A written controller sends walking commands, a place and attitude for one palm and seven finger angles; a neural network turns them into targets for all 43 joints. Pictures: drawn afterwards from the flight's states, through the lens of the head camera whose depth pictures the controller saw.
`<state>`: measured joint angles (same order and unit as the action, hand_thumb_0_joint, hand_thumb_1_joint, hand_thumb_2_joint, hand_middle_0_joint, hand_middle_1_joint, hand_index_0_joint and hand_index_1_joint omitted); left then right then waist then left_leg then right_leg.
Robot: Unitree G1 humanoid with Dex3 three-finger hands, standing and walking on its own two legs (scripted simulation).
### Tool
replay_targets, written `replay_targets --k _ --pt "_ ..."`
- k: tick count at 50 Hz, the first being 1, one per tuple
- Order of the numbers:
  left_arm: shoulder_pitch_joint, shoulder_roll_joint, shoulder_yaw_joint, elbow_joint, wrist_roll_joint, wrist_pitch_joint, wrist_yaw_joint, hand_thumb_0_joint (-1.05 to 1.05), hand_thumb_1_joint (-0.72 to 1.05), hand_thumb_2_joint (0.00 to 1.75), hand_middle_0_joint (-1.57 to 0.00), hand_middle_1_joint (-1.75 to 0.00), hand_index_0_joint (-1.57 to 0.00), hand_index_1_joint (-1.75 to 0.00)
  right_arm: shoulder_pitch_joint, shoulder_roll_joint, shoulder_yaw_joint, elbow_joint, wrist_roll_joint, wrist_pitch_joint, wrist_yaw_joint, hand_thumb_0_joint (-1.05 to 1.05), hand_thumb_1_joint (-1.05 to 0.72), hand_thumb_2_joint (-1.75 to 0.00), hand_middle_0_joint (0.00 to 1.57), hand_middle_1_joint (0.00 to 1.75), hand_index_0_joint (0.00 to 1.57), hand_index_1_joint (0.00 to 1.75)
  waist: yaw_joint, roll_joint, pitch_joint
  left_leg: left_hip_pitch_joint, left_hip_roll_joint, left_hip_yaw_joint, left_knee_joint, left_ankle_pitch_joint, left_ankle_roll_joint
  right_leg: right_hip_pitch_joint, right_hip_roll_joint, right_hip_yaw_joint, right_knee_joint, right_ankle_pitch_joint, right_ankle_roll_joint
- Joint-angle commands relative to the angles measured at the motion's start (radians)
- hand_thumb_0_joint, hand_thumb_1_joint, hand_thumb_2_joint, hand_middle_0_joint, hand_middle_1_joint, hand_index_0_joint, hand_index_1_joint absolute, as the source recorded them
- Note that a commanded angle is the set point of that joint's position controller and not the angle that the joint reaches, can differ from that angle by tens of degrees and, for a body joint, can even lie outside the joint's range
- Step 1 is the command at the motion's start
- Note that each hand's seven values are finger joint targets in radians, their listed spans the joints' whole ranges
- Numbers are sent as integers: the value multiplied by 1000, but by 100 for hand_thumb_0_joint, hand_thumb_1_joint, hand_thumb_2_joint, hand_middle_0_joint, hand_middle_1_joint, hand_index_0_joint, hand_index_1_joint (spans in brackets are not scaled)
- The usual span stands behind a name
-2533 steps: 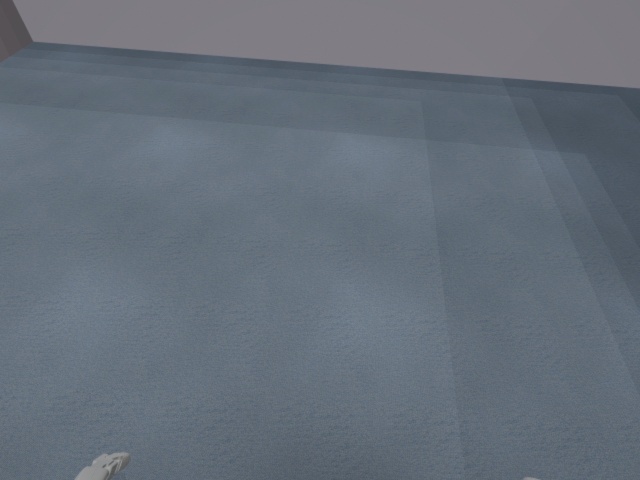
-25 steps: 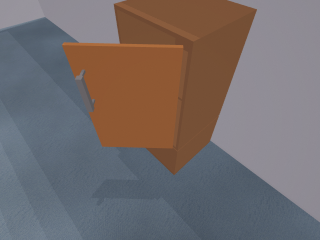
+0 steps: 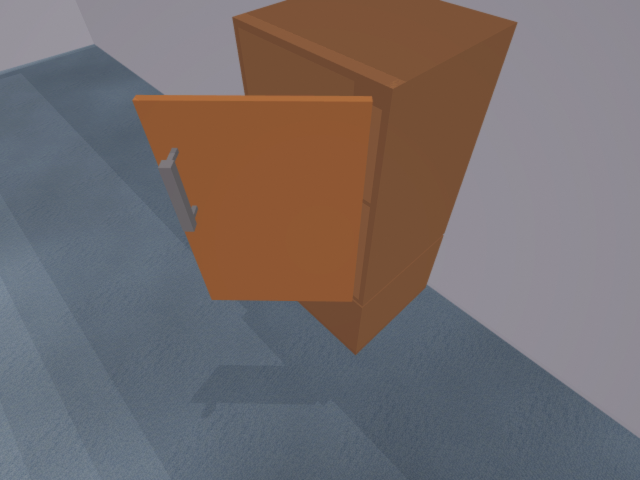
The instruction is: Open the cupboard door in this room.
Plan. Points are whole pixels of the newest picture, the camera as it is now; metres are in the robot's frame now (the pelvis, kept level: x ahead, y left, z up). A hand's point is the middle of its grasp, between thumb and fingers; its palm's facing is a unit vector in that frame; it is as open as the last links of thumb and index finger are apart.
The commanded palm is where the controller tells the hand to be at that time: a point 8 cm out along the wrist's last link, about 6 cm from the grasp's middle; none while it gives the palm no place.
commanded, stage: shuffle to correct the standing spot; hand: left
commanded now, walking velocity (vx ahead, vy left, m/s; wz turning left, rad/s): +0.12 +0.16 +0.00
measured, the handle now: (181, 191) +0.60 +0.30 -0.01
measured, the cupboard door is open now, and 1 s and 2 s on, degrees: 45 45 45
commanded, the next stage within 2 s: come to a stop and stand still in 0.72 s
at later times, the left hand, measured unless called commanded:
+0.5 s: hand out of the picture +0.07 +0.21 -0.18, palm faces +0.03 -0.97 -0.22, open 7.4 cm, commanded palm none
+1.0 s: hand out of the picture +0.08 +0.30 -0.20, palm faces +0.08 -0.97 -0.24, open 7.4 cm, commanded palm none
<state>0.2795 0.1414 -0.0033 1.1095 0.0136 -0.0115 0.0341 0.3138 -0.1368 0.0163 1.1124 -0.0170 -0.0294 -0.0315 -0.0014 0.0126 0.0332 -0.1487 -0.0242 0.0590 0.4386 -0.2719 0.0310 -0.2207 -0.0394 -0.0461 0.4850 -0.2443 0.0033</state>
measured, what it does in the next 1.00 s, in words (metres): steps to the left: right foot, then left foot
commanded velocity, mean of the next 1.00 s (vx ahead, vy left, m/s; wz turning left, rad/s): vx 0.04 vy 0.12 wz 0.00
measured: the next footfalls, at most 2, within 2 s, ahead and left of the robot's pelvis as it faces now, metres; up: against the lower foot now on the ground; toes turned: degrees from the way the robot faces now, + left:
right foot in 0.58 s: +0.11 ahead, -0.07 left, +0.00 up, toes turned -9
left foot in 0.98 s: +0.15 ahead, +0.23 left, +0.00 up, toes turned +4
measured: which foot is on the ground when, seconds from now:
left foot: down 0.00-0.60, up 0.62-0.96, down 0.98-1.00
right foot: down 0.00-0.34, up 0.36-0.56, down 0.58-0.98, up 1.00-1.00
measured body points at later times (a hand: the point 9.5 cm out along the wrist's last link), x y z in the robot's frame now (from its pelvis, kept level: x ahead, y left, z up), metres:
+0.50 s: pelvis +0.05 +0.03 -0.01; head +0.08 +0.02 +0.44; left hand +0.07 +0.26 -0.16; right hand +0.03 -0.19 -0.17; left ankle -0.02 +0.10 -0.74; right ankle +0.03 -0.08 -0.71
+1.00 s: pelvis +0.08 +0.10 -0.02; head +0.09 +0.11 +0.43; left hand +0.08 +0.35 -0.18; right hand +0.17 -0.15 -0.15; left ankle +0.11 +0.23 -0.75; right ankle +0.07 -0.06 -0.74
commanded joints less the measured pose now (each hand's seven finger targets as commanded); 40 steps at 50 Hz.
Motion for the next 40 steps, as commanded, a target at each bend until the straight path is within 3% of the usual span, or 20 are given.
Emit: replay_targets --k 1,6,10,12,14,16,17,18,20,24,26,27,28,29,30,31,33,35,38,40 --pt "66 93 18 -29 0 -16 0 0 90 90 -20 -30 -20 -30 60 -97 -14 -21 1 -12 -1 0 -90 -90 20 30 20 30 10 4 27 -88 112 -96 -94 70 12 36 -71 90 -62 50 -50" --pt "80 131 38 -42 8 -10 -2 0 90 90 -20 -30 -20 -30 62 -91 -19 -41 -4 8 9 0 -90 -90 20 30 20 30 15 -55 79 -161 63 -49 -5 -81 2 -5 -130 181 -113 -171 -94" --pt "108 166 62 -52 10 -9 1 0 90 90 -20 -30 -20 -30 58 -77 -25 -62 -6 15 13 0 -90 -90 20 30 20 30 21 -153 74 -189 33 0 117 -94 -12 0 -226 282 -178 -169 -144" --pt "100 167 71 -62 13 -10 3 0 90 90 -20 -30 -20 -30 69 -73 -26 -65 -5 12 12 0 -90 -90 20 30 20 30 12 -135 71 -153 39 1 91 -74 -13 -21 -228 264 -140 -82 -150" --pt "70 150 72 -77 13 -5 2 0 90 90 -20 -30 -20 -30 111 -79 -25 -53 -4 2 13 0 -90 -90 20 30 20 30 -4 -61 56 -79 58 -29 5 35 -2 -48 -164 163 -27 0 -119" --pt "40 91 60 -97 15 4 -1 0 90 90 -20 -30 -20 -30 166 -144 -36 -42 -9 -6 6 0 -90 -90 20 30 20 30 -19 184 24 41 203 -194 -66 341 77 -148 -15 -29 210 -91 -53" --pt "3 71 50 -116 18 4 1 0 90 90 -20 -30 -20 -30 188 -152 -38 -38 -7 -4 -2 0 -90 -90 20 30 20 30 -29 237 53 110 264 -253 -92 541 139 -269 21 -63 314 -279 -28" --pt "-28 69 47 -128 17 6 4 0 90 90 -20 -30 -20 -30 204 -147 -36 -39 -9 -3 -7 0 -90 -90 20 30 20 30 -40 221 67 142 288 -277 -89 667 184 -335 9 -40 406 -365 -27" --pt "-45 63 52 -132 11 5 0 0 90 90 -20 -30 -20 -30 166 -141 -32 -63 -12 -2 -9 0 -90 -90 20 30 20 30 -25 131 68 129 287 -250 -69 712 213 -334 -25 -27 446 -360 -40" --pt "-29 41 52 -134 10 7 -8 0 90 90 -20 -30 -20 -30 105 -155 -40 -92 -12 0 -7 0 -90 -90 20 30 20 30 9 104 29 66 228 -153 -56 742 181 -196 -11 -75 325 -226 -41" --pt "24 47 55 -126 9 2 -3 0 90 90 -20 -30 -20 -30 87 -163 -44 -99 -2 1 -8 0 -90 -90 20 30 20 30 45 75 -6 44 215 -131 -4 772 154 -83 -9 -77 180 -98 -43" --pt "85 65 61 -115 11 -6 0 0 90 90 -20 -30 -20 -30 71 -164 -47 -103 3 1 -6 0 -90 -90 20 30 20 30 79 43 -32 25 193 -102 66 750 123 7 -21 -71 67 9 -45" --pt "167 107 72 -95 14 -16 7 0 90 90 -20 -30 -20 -30 65 -159 -51 -113 13 -1 -2 0 -90 -90 20 30 20 30 112 -27 -76 -84 149 -62 187 606 77 181 -104 5 2 172 -70" --pt "246 198 90 -77 21 -24 20 0 90 90 -20 -30 -20 -30 58 -123 -53 -136 20 -3 3 0 -90 -90 20 30 20 30 133 -276 -122 -302 23 3 422 165 14 346 -355 333 -45 480 -181" --pt "260 231 94 -76 6 -23 20 0 90 90 -20 -30 -20 -30 32 -128 -61 -156 7 11 2 0 -90 -90 20 30 20 30 113 -257 -95 -400 -26 -30 642 -332 -30 311 -517 473 -114 765 -294" --pt "215 216 94 -91 8 -21 27 0 90 90 -20 -30 -20 -30 23 -123 -63 -157 -1 25 -1 0 -90 -90 20 30 20 30 95 -180 -55 -436 19 -114 719 -330 -36 261 -504 413 -102 742 -318" --pt "108 177 87 -120 12 -18 33 0 90 90 -20 -30 -20 -30 -28 -100 -67 -151 -6 48 17 0 -90 -90 20 30 20 30 61 -198 19 -473 54 -110 784 -238 -50 117 -413 284 -120 608 -258" --pt "40 166 82 -151 15 -17 26 0 90 90 -20 -30 -20 -30 -10 -81 -70 -151 -6 68 34 0 -90 -90 20 30 20 30 21 -198 9 -415 55 -78 767 -130 -67 6 -328 135 -140 487 -201" --pt "-10 206 97 -175 20 -12 15 0 90 90 -20 -30 -20 -30 -21 -63 -71 -158 -2 80 47 0 -90 -90 20 30 20 30 0 -178 15 -335 64 -18 636 -28 -89 -111 -284 51 -163 310 -155" --pt "-14 238 106 -183 22 -4 6 0 90 90 -20 -30 -20 -30 -56 -70 -72 -174 3 79 51 0 -90 -90 20 30 20 30 13 -197 19 -304 55 19 519 -10 -96 -113 -269 36 -162 226 -135"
